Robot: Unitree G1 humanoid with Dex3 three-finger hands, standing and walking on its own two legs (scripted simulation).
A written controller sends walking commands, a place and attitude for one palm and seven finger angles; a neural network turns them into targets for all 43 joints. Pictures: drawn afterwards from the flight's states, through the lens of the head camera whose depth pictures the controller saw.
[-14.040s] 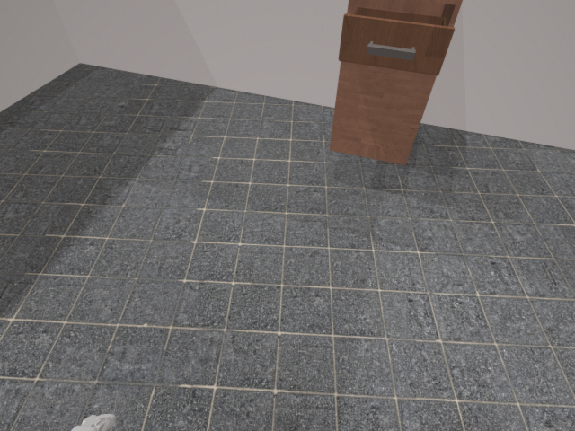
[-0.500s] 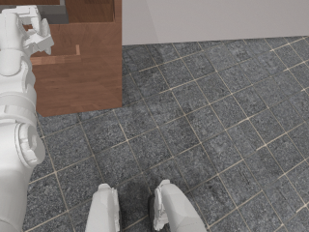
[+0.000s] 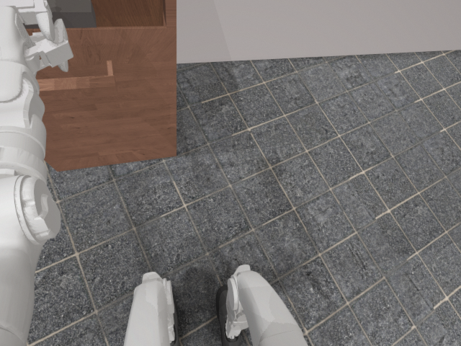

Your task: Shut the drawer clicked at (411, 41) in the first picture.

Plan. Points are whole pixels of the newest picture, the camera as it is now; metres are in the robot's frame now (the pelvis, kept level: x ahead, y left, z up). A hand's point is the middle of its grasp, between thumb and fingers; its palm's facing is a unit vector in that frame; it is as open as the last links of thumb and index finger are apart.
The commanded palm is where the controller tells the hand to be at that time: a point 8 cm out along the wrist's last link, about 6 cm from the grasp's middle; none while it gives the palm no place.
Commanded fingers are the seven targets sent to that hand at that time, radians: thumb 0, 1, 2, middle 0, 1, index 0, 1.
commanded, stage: pull the fist back off the drawer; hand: left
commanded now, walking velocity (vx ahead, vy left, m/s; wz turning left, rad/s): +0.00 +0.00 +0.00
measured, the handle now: (31, 1) +0.65 +0.24 +0.07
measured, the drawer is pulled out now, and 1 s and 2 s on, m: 0.00 0.00 0.00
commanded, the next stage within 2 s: draw the hand back to the body in 0.48 s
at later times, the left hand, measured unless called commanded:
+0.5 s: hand (69, 46) +0.56 +0.18 +0.07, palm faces +0.10 -0.99 -0.02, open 3.3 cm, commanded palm +0.53 +0.22 +0.07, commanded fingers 0.00 0.90 0.90 -1.40 -1.60 -1.40 -1.60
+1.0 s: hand (13, 76) +0.45 +0.20 +0.15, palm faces +0.10 -0.99 -0.03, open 3.3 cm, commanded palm +0.40 +0.25 +0.16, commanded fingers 0.00 0.90 0.90 -1.40 -1.60 -1.40 -1.60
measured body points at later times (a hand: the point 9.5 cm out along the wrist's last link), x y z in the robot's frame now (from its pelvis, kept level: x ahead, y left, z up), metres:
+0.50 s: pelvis +0.03 +0.00 +0.02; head +0.19 +0.02 +0.44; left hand +0.55 +0.23 +0.08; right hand +0.03 -0.26 -0.09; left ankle +0.07 +0.09 -0.61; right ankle +0.05 -0.11 -0.61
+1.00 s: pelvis +0.08 +0.00 +0.08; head +0.15 +0.01 +0.52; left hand +0.44 +0.25 +0.15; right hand +0.18 -0.25 -0.03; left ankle +0.07 +0.09 -0.61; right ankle +0.05 -0.11 -0.61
